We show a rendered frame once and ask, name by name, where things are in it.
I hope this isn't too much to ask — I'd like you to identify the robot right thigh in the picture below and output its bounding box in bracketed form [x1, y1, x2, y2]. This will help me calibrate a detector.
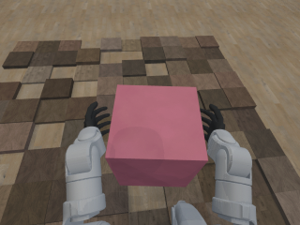
[171, 202, 207, 225]

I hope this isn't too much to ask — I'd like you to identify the right robot hand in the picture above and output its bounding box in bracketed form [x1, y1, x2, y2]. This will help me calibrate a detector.
[200, 103, 226, 142]

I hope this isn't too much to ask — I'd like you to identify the robot left forearm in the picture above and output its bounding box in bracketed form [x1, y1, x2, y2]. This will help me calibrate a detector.
[62, 127, 106, 225]

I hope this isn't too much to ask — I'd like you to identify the left robot hand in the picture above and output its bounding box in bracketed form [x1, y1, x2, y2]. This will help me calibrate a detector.
[83, 101, 111, 136]

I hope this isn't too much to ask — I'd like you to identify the robot right forearm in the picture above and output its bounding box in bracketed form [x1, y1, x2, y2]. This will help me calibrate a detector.
[206, 129, 258, 225]

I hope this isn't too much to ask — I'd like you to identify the carton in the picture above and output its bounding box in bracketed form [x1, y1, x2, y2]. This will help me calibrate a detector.
[105, 84, 208, 188]

